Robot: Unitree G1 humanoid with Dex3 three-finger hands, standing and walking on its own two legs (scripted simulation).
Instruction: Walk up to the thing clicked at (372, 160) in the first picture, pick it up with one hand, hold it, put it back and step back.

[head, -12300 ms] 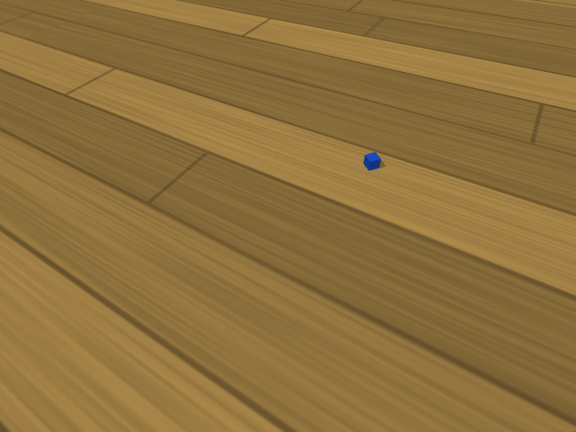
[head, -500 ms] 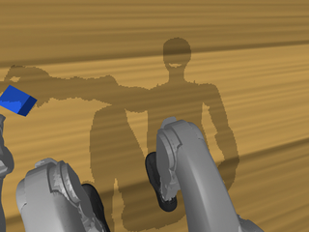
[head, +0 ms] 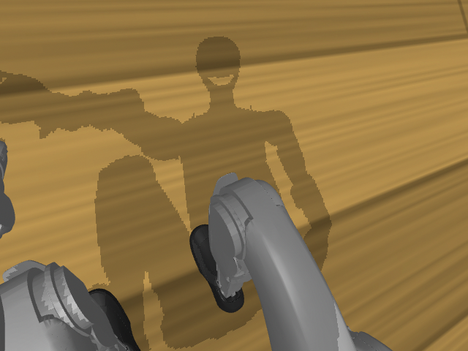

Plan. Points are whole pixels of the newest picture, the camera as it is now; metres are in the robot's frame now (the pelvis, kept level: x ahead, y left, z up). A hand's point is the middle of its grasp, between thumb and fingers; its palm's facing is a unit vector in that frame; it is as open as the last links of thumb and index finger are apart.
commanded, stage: close in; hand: left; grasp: from above
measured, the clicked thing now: out of the picture +0.49 +0.28 -0.29
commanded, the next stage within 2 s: rest palm in 0.36 s
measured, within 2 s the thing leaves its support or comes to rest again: neither
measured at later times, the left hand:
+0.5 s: hand out of the picture +0.46 +0.29 -0.22, palm faces -0.29 -0.36 -0.89, open 14.0 cm
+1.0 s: hand out of the picture +0.48 +0.28 -0.25, palm faces -0.25 -0.37 -0.90, open 14.2 cm
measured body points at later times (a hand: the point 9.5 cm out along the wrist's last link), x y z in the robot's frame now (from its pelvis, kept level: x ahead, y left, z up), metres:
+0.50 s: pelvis -0.01 +0.00 -0.01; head +0.26 +0.09 +0.34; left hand +0.47 +0.31 -0.17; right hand +0.00 -0.25 -0.08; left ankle +0.06 +0.13 -0.29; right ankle +0.11 -0.11 -0.29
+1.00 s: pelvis -0.01 +0.00 -0.01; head +0.30 +0.06 +0.31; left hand +0.49 +0.30 -0.20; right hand -0.05 -0.23 -0.06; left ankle +0.06 +0.13 -0.29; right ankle +0.11 -0.11 -0.29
